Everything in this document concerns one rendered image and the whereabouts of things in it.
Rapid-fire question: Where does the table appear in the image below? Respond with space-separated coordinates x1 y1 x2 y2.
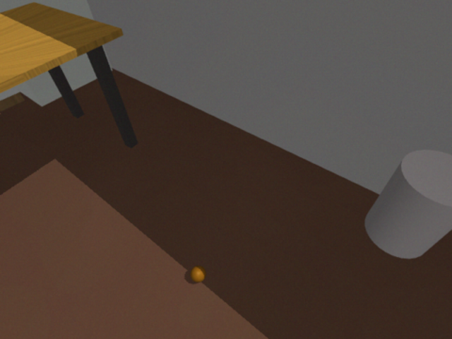
0 2 138 148

